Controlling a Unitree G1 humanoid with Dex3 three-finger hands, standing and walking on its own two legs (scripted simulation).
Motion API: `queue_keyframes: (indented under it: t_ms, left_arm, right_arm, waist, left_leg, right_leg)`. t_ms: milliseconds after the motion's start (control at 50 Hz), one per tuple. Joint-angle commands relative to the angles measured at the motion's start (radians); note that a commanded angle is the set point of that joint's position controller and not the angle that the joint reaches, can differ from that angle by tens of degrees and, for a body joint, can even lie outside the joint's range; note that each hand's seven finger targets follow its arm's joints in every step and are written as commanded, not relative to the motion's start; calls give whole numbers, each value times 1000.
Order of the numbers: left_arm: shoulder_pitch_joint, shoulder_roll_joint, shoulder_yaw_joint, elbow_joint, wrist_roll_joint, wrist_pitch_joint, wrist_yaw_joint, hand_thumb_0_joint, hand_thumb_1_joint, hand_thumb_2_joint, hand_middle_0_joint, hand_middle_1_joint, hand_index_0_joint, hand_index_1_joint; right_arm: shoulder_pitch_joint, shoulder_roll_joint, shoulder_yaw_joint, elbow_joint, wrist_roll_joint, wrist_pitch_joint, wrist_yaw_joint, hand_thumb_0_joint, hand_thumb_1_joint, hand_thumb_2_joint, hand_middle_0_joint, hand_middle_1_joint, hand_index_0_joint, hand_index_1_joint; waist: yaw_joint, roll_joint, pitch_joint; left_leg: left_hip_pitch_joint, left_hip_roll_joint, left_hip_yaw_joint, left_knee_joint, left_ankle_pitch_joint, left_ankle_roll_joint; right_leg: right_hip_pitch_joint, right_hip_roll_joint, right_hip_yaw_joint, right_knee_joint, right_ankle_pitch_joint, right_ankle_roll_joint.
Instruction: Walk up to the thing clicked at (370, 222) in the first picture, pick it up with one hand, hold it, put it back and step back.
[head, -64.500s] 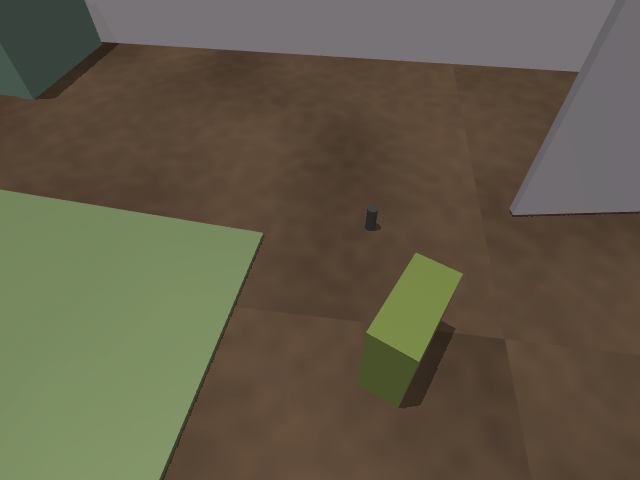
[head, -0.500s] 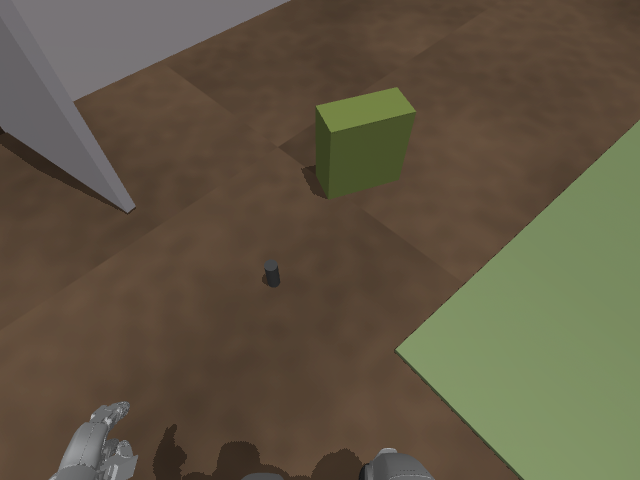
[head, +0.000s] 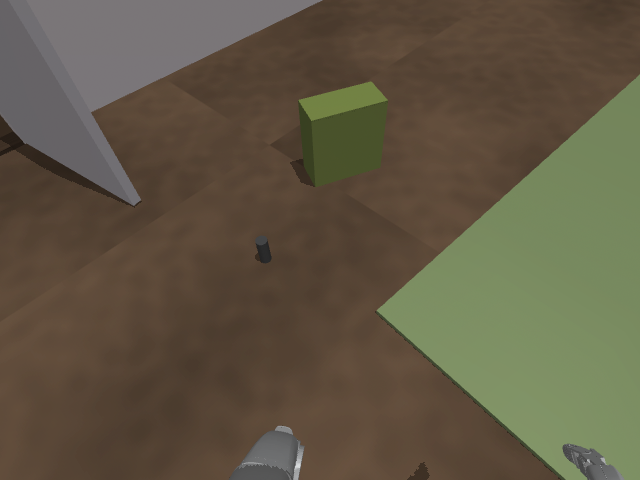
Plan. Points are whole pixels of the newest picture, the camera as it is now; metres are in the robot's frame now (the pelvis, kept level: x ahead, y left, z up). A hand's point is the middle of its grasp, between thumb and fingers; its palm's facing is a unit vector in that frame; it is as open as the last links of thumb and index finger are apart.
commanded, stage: step back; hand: left
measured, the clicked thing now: (263, 249) +0.92 +0.32 -0.69
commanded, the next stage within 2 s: stand in 1.14 s
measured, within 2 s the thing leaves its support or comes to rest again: neither
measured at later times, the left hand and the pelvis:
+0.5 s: hand out of the picture -0.04 +0.27 -0.14, palm faces +0.13 -0.91 -0.39, open 7.4 cm; pelvis -0.07 -0.01 +0.01, yaw +6 degrees
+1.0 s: hand out of the picture +0.01 +0.30 -0.15, palm faces +0.14 -0.92 -0.36, open 7.4 cm; pelvis -0.03 +0.02 +0.01, yaw +7 degrees
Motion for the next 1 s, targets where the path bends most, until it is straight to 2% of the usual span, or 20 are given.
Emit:
queue_keyframes:
  t_ms: [0, 120, 160, 200, 240, 260, 280, 320, 440, 480, 500, 520, 540, 600, 700, 760, 800, 840, 940, 980]
  left_arm:
    - [-187, 265, 83, -129, 9, -59, 36, 0, 900, 900, -200, -300, -200, -300]
    - [-26, 287, 99, -87, 14, -85, 39, 0, 900, 900, -200, -300, -200, -300]
    - [-43, 301, 95, -79, 6, -82, 32, 0, 900, 900, -200, -300, -200, -300]
    - [-41, 271, 69, -69, -3, -71, 27, 0, 900, 900, -200, -300, -200, -300]
    - [-9, 140, 33, -74, -26, -73, 23, 0, 900, 900, -200, -300, -200, -300]
    - [-125, 242, 63, -62, -13, -79, 31, 0, 900, 900, -200, -300, -200, -300]
    - [-150, 276, 69, -54, -14, -85, 24, 0, 900, 900, -200, -300, -200, -300]
    - [-92, 228, 62, -22, -27, -90, 5, 0, 900, 900, -200, -300, -200, -300]
    - [-9, 193, 57, 56, -13, -118, 12, 0, 900, 900, -200, -300, -200, -300]
    - [49, 243, 71, 77, 5, -132, 26, 0, 900, 900, -200, -300, -200, -300]
    - [63, 318, 84, 77, 8, -137, 29, 0, 900, 900, -200, -300, -200, -300]
    - [-9, 350, 92, 50, 8, -139, 26, 0, 900, 900, -200, -300, -200, -300]
    - [-62, 342, 90, 31, 1, -140, 25, 0, 900, 900, -200, -300, -200, -300]
    - [-39, 273, 68, 48, -4, -159, 28, 0, 900, 900, -200, -300, -200, -300]
    - [-125, 269, 54, 33, -8, -145, 22, 0, 900, 900, -200, -300, -200, -300]
    - [-103, 223, 27, 36, -23, -123, 22, 0, 900, 900, -200, -300, -200, -300]
    - [-86, 158, 8, 27, -38, -109, 21, 0, 900, 900, -200, -300, -200, -300]
    - [-63, 213, 23, 80, -42, -90, 27, 0, 900, 900, -200, -300, -200, -300]
    - [-43, 217, 25, 122, -36, -114, 32, 0, 900, 900, -200, -300, -200, -300]
    - [-90, 237, 23, 114, -35, -116, 33, 0, 900, 900, -200, -300, -200, -300]
  right_arm:
    - [68, -157, -41, -41, 7, -29, 1, 0, -900, -900, 200, 300, 200, 300]
    - [39, -163, -35, -32, -13, -61, 20, 0, -900, -900, 200, 300, 200, 300]
    - [63, -163, -41, -5, -18, -73, 28, 0, -900, -900, 200, 300, 200, 300]
    - [156, -147, -49, 59, -22, -84, 32, 0, -900, -900, 200, 300, 200, 300]
    - [133, -236, -73, 53, -41, -94, 27, 0, -900, -900, 200, 300, 200, 300]
    - [104, -308, -74, 41, -32, -92, 32, 0, -900, -900, 200, 300, 200, 300]
    - [37, -295, -73, 35, -24, -94, 33, 0, -900, -900, 200, 300, 200, 300]
    - [-21, -198, -43, 33, -34, -101, 35, 0, -900, -900, 200, 300, 200, 300]
    - [17, -180, -42, 47, -15, -74, 49, 0, -900, -900, 200, 300, 200, 300]
    - [44, -109, -20, 34, -4, -69, 44, 0, -900, -900, 200, 300, 200, 300]
    - [38, -81, -16, 26, -7, -69, 40, 0, -900, -900, 200, 300, 200, 300]
    - [42, -148, -37, 44, -16, -68, 31, 0, -900, -900, 200, 300, 200, 300]
    - [78, -180, -48, 60, -14, -74, 31, 0, -900, -900, 200, 300, 200, 300]
    - [70, -137, -37, 76, -7, -86, 41, 0, -900, -900, 200, 300, 200, 300]
    - [98, -112, -35, 104, -6, -87, 48, 0, -900, -900, 200, 300, 200, 300]
    - [101, -111, -39, 127, -11, -97, 35, 0, -900, -900, 200, 300, 200, 300]
    - [86, -184, -48, 121, -20, -108, 21, 0, -900, -900, 200, 300, 200, 300]
    - [-28, -249, -49, 103, -7, -102, 25, 0, -900, -900, 200, 300, 200, 300]
    - [-66, -156, -14, 125, 7, -104, 21, 0, -900, -900, 200, 300, 200, 300]
    - [-47, -135, -10, 138, 14, -99, 18, 0, -900, -900, 200, 300, 200, 300]
  waist:
    - [-74, -155, -53]
    - [34, -219, -166]
    - [15, -230, -166]
    - [-33, -143, -168]
    - [-17, 200, -143]
    - [-75, 135, -64]
    - [-51, 121, 16]
    - [-12, 114, 41]
    - [-8, 122, -71]
    - [14, -43, -99]
    - [30, -180, -103]
    - [14, -120, -28]
    - [-17, -96, 8]
    - [-17, -62, -54]
    - [-41, -176, -107]
    - [-62, -124, -152]
    - [-49, 63, -207]
    - [-24, 114, -150]
    - [-7, 101, -214]
    - [-36, 69, -248]
  left_leg:
    - [52, -84, -46, 254, 29, -3]
    - [-13, 33, 25, -150, -74, -21]
    - [152, 64, 52, -380, -129, 9]
    - [417, 5, 78, -674, 67, 43]
    - [568, 293, -413, -745, -91, 138]
    - [303, 382, -497, -767, -284, 250]
    - [120, 388, -451, -797, -364, 262]
    - [176, 248, -207, -738, -160, 190]
    - [170, 171, -66, -557, -138, 124]
    - [19, 84, 5, -324, -107, 73]
    - [-70, -23, 45, -137, -134, 44]
    - [-10, 28, -16, -42, -138, 28]
    - [19, 69, -29, -35, -104, 31]
    - [77, 61, -34, -97, -7, 26]
    - [267, 57, 111, -336, 63, 2]
    - [417, 31, 120, -522, 310, 13]
    - [450, 241, -150, -604, 392, 81]
    - [219, 342, -250, -647, 198, 210]
    - [307, 191, -5, -463, 636, 65]
    - [332, 160, 33, -469, 598, 47]
  right_leg:
    - [-147, -172, 135, -314, 180, -158]
    - [252, -252, 266, -319, -122, -205]
    - [155, -283, 267, -314, -112, -207]
    - [4, -185, 119, -171, -24, -124]
    - [-360, 14, -81, 152, -136, -9]
    - [-282, -42, -6, 167, -165, -3]
    - [-167, -59, 5, 197, -146, -14]
    - [-135, -44, -17, 110, -43, -16]
    - [158, 51, -136, -271, 71, -23]
    - [294, -72, 115, -352, -45, -66]
    - [251, -286, 459, -513, -321, -159]
    - [70, -402, 557, -547, -417, -239]
    - [18, -407, 536, -533, -378, -269]
    - [79, -276, 263, -456, 2, -183]
    - [-3, -224, 82, -368, 196, -158]
    - [-32, -151, -8, -189, 395, -92]
    - [-79, -53, -65, -40, 252, -23]
    - [63, -14, -65, -5, -85, -14]
    - [179, -70, -11, -210, 401, -36]
    - [189, -99, 19, -199, 478, -52]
